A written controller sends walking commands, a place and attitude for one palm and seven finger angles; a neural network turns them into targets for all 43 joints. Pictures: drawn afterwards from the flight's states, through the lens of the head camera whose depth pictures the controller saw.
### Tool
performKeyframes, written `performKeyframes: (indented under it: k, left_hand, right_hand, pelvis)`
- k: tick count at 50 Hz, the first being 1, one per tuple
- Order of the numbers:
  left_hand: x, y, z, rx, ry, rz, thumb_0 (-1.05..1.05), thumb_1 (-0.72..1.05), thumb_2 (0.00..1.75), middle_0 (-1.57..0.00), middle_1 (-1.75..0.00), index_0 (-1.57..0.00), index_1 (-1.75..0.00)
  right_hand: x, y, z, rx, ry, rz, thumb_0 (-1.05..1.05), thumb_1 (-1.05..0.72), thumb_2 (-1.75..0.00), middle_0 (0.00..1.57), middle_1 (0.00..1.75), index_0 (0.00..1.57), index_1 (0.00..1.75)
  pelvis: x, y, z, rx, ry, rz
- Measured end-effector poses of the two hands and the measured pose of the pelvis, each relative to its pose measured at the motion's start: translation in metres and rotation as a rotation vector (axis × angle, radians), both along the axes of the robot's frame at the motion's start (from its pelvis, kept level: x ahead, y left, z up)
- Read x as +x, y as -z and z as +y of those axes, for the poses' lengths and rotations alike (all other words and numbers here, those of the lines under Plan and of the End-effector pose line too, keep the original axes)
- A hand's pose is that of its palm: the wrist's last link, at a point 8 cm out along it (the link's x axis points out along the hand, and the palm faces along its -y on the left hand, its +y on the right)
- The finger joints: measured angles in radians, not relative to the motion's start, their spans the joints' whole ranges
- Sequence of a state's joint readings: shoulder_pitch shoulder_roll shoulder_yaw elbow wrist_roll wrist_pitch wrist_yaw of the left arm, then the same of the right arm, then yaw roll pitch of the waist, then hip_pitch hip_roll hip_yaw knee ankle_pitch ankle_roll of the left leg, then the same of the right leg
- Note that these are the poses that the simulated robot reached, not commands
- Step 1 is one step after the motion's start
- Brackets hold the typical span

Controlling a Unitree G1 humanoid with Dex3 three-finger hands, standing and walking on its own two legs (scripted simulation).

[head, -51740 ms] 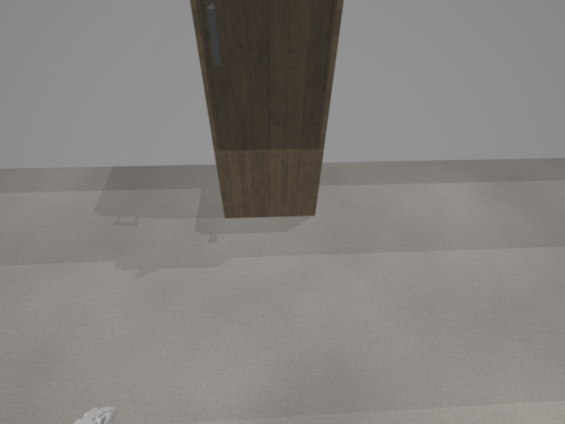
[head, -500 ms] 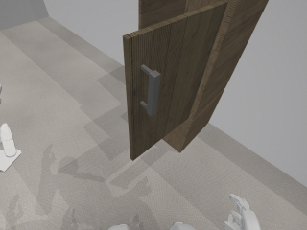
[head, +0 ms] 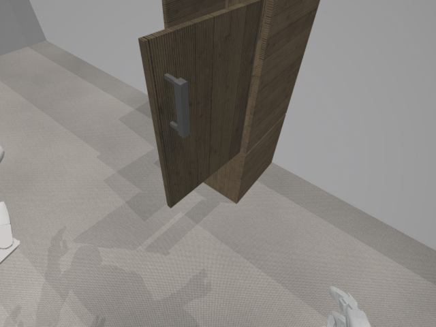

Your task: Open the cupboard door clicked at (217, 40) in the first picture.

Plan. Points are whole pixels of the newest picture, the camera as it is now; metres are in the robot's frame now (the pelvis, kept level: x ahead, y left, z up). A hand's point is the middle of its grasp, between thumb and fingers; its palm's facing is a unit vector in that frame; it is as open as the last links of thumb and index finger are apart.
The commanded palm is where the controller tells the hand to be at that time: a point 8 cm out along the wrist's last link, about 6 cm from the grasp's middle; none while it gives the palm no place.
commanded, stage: stop stepping back and stand still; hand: left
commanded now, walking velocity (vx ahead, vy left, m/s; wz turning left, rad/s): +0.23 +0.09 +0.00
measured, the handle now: (176, 106) +0.57 +0.13 +0.09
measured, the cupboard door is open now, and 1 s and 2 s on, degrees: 85 85 85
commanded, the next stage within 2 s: let the arm hang, fingers relaxed in 0.52 s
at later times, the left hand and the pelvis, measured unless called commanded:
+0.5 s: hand out of the picture +0.13 +0.27 +0.16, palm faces +0.45 -0.77 -0.45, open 7.4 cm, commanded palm +0.08 +0.30 +0.18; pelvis -0.06 +0.00 +0.01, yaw +0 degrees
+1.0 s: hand out of the picture -0.01 +0.20 -0.17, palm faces +0.09 -0.98 -0.20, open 6.9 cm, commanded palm none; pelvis -0.06 +0.02 -0.01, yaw +6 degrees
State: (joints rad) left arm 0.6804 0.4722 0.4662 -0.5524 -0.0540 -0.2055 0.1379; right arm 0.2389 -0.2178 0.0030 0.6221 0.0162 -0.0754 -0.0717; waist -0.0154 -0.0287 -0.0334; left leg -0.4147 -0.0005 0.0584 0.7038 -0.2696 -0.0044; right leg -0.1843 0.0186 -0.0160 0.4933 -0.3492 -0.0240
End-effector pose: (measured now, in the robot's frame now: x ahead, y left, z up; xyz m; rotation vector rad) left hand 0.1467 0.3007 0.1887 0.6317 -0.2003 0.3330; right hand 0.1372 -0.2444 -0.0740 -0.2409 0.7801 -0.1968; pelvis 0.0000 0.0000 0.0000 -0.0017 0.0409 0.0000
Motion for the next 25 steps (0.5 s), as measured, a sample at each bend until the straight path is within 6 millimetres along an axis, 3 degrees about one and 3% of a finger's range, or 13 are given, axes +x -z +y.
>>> performKeyframes:
  k: [5,8,13,17,21,25]
  left_hand:
    - [-0.016,0.021,0.021,-0.126,-0.099,-0.058,0.01,0.89,0.89,-0.21,-0.30,-0.21,-0.30]
    - [-0.023,0.028,0.021,-0.157,-0.099,-0.061,0.02,0.89,0.89,-0.21,-0.30,-0.21,-0.30]
    - [-0.035,0.010,0.005,-0.114,-0.038,-0.101,0.02,0.89,0.89,-0.21,-0.30,-0.21,-0.30]
    - [-0.050,-0.003,-0.004,-0.036,-0.024,-0.089,0.02,0.89,0.89,-0.21,-0.30,-0.21,-0.30]
    - [-0.064,-0.001,-0.003,-0.040,-0.043,-0.055,0.01,0.89,0.89,-0.21,-0.30,-0.21,-0.30]
    - [-0.064,0.012,0.004,-0.102,-0.091,-0.027,0.01,0.89,0.89,-0.21,-0.30,-0.21,-0.30]
  right_hand:
    - [-0.023,-0.001,-0.008,-0.056,0.012,0.011,0.01,-0.91,-0.89,0.20,0.30,0.20,0.30]
    - [-0.031,-0.007,-0.002,-0.062,-0.003,-0.031,0.01,-0.91,-0.89,0.20,0.30,0.20,0.30]
    - [-0.042,-0.011,0.016,-0.011,-0.035,-0.092,0.01,-0.91,-0.89,0.20,0.30,0.20,0.30]
    - [-0.050,-0.002,0.026,0.053,-0.046,-0.091,0.01,-0.91,-0.89,0.20,0.30,0.21,0.30]
    - [-0.062,0.008,0.026,0.074,-0.055,-0.016,0.01,-0.91,-0.89,0.20,0.31,0.21,0.30]
    - [-0.073,0.008,0.017,0.046,-0.045,0.034,0.01,-0.91,-0.89,0.20,0.31,0.21,0.30]
  pelvis:
    - [-0.013,0.002,0.009,0.001,-0.022,-0.033]
    - [-0.026,0.002,0.012,0.011,-0.012,-0.054]
    - [-0.047,-0.001,0.008,0.009,-0.017,-0.064]
    - [-0.060,0.000,0.001,0.005,-0.016,-0.051]
    - [-0.066,-0.003,-0.002,0.017,0.007,-0.044]
    - [-0.063,-0.009,0.000,0.027,-0.005,-0.031]
